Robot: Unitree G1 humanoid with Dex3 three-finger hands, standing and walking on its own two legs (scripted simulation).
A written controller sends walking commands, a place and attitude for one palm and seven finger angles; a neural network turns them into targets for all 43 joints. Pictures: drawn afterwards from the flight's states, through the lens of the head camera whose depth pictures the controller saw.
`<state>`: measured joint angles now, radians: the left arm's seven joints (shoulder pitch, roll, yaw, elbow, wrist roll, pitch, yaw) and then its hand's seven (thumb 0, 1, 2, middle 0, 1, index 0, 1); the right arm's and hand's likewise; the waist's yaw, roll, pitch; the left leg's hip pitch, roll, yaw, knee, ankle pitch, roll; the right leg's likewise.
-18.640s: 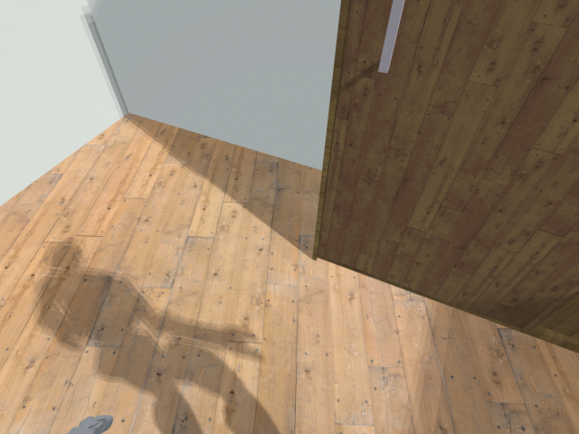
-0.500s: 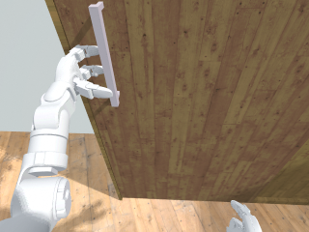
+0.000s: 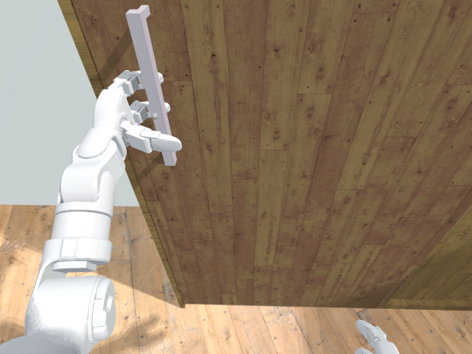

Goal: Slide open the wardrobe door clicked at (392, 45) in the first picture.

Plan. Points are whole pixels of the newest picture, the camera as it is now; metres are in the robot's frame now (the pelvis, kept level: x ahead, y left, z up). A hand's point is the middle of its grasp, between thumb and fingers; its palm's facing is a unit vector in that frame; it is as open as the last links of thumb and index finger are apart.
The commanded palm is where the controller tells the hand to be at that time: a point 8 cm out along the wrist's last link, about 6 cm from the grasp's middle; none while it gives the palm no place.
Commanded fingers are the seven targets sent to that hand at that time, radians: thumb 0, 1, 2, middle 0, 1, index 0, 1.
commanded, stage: slide the fingers in behind the handle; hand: left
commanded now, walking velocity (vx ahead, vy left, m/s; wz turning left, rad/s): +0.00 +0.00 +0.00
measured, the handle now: (159, 96) +0.46 +0.16 +0.24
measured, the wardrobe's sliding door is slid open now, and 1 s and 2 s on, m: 0.00 0.00 0.00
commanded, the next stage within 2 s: grip the handle and tug to test in 0.70 s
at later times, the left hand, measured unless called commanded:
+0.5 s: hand (161, 116) +0.40 +0.14 +0.24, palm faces +0.04 -1.00 +0.01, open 14.0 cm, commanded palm +0.38 +0.19 +0.23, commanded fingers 0.00 -0.50 0.30 -0.30 -1.20 -0.30 -1.20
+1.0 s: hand (164, 116) +0.40 +0.14 +0.24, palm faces +0.03 -1.00 +0.01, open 13.1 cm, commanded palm +0.38 +0.19 +0.23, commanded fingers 0.00 0.01 0.52 -0.35 -1.27 -0.35 -1.27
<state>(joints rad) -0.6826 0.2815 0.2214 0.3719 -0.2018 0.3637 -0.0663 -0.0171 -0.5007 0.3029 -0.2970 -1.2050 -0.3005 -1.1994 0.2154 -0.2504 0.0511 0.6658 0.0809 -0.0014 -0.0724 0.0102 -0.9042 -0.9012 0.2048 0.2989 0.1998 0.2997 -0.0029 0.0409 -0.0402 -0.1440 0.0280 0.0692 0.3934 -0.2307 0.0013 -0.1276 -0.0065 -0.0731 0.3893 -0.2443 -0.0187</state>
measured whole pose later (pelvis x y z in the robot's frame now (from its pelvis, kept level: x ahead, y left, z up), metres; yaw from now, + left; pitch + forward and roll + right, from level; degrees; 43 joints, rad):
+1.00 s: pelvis +0.00 +0.00 +0.00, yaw +0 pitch -1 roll +0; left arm -0.70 0.25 0.19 0.36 -0.19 0.38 -0.03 -0.02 -0.36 0.36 -0.31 -1.23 -0.31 -1.22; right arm 0.20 -0.24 0.05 0.66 0.07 0.02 -0.07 0.01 -0.90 -0.90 0.20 0.30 0.20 0.30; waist 0.00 0.04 -0.04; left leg -0.13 0.03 0.07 0.38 -0.22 0.00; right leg -0.12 0.00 -0.07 0.37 -0.23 -0.02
